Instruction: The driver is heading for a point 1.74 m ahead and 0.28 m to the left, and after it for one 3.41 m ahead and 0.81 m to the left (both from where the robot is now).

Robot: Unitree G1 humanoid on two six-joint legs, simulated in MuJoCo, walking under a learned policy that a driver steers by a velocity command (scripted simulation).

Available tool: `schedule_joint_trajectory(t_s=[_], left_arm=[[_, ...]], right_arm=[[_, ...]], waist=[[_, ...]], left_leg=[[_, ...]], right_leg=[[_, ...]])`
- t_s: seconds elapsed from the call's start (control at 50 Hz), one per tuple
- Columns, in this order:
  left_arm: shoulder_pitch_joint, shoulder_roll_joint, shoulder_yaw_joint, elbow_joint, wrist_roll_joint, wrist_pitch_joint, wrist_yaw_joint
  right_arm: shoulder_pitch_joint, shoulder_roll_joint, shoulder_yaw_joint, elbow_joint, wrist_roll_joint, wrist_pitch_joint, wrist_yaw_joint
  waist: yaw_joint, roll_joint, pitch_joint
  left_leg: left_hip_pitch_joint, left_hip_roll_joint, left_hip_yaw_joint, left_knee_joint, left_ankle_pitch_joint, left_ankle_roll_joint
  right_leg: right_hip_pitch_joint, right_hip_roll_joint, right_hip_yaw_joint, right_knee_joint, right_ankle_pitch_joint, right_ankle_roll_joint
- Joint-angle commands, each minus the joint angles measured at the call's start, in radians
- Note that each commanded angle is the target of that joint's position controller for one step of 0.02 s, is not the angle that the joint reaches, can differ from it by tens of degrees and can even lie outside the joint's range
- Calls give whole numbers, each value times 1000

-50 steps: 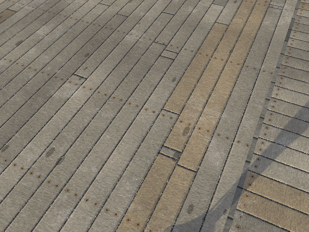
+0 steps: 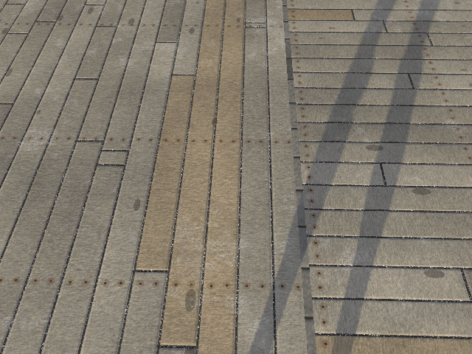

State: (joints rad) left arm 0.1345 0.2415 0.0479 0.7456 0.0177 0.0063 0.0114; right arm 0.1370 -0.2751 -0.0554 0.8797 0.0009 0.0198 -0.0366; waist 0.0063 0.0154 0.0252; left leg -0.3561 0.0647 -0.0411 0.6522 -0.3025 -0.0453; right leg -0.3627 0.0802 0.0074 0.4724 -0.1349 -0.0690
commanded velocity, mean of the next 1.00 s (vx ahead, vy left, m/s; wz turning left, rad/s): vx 0.01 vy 0.00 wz -0.03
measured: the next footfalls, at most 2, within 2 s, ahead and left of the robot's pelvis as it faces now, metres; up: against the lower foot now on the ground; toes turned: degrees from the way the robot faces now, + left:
left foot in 0.02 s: +0.05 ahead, +0.16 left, +0.00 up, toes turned +0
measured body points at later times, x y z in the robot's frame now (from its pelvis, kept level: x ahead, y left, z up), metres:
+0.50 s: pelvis +0.04 +0.03 +0.00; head +0.05 +0.03 +0.45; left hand +0.15 +0.29 -0.13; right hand +0.12 -0.22 -0.14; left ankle +0.01 +0.16 -0.73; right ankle +0.07 -0.08 -0.73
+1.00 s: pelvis +0.04 +0.04 +0.00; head +0.05 +0.04 +0.45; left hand +0.12 +0.30 -0.14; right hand +0.07 -0.21 -0.15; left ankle +0.01 +0.16 -0.73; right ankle +0.07 -0.08 -0.73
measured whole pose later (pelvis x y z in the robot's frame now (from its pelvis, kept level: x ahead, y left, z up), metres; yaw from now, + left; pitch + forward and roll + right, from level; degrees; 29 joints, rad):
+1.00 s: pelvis +0.04 +0.04 +0.00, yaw -1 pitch -2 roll +0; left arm 0.13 0.22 0.04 1.09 0.00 0.02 0.04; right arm 0.23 -0.22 -0.01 1.08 -0.01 -0.01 -0.03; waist 0.00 0.00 0.04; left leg -0.14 0.00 0.01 0.48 -0.31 0.00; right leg -0.24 0.02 0.05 0.49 -0.22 0.00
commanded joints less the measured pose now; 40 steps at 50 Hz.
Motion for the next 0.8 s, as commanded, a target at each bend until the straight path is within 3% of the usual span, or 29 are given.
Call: schedule_joint_trajectory(t_s=[0.02, 0.04, 0.06, 0.08, 0.1, 0.18, 0.32, 0.8], left_arm=[[21, 93, 14, -23, -5, -9, 2], [47, 82, 11, -18, 7, -14, -1], [63, 64, 13, -24, 4, -17, -4], [8, 86, 15, -21, 11, -16, -3], [-19, 96, 21, -27, 5, -13, -1], [-5, 96, 24, 5, 0, -1, 6], [-1, 81, 26, 64, -9, -8, 7], [-23, 92, 18, 264, -17, 2, 26]], right_arm=[[63, -86, -15, -15, -21, -19, 12], [64, -141, -22, -22, -32, -23, 11], [22, -156, -27, -6, -23, -24, 13], [-4, -98, -14, -15, -23, -32, 19], [-12, -83, -7, -11, -28, -42, 20], [30, -95, -4, 19, -12, -67, 14], [66, -82, 3, 58, -7, -54, 6], [88, -60, 19, 158, -8, -40, 3]], waist=[[-29, -91, -97], [4, 2, -85], [57, 142, -61], [30, 134, -43], [26, 131, -34], [6, 54, -26], [-19, -15, -54], [-13, -13, -14]], left_leg=[[209, 4, 11, -218, 155, 45], [222, 102, -85, -243, 217, 84], [83, 119, -111, -263, 38, 124], [-12, 94, -109, -311, -105, 113], [-46, 76, -92, -325, -142, 86], [20, 31, -37, -270, -2, 52], [98, 8, -12, -229, 127, 63], [125, -28, 20, -268, 122, 60]], right_leg=[[-3, -191, 209, -149, -269, -46], [-34, -134, 156, -66, -284, -1], [33, -61, 57, -49, -221, 34], [132, -66, 52, -17, -137, 48], [172, -75, 58, -4, -95, 39], [164, -100, 92, -18, -18, 7], [183, -102, 88, -6, 121, 18], [211, -103, 75, -32, 102, 31]])
Keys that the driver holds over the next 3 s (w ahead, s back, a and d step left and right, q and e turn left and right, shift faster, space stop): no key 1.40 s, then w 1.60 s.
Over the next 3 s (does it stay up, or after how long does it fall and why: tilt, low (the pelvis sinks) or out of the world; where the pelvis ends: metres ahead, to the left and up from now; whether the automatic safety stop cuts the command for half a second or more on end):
stays up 0.81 -0.01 0.02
